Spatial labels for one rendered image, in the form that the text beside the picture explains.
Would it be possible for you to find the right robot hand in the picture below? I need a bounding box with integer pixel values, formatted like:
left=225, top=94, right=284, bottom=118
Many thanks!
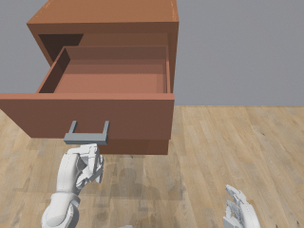
left=223, top=184, right=262, bottom=228

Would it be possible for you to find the drawer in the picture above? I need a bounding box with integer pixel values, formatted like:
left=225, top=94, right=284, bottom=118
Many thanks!
left=0, top=45, right=175, bottom=140

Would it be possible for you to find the cabinet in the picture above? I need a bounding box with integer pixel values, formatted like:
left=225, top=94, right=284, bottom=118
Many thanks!
left=27, top=0, right=180, bottom=155

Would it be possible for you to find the left robot hand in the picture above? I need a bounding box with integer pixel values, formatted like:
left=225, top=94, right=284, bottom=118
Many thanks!
left=56, top=143, right=105, bottom=196

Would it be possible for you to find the robot left forearm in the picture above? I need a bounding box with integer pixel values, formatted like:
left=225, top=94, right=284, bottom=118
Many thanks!
left=41, top=191, right=81, bottom=228

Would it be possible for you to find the handle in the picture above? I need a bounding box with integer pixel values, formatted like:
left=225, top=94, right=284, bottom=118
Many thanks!
left=63, top=121, right=110, bottom=145

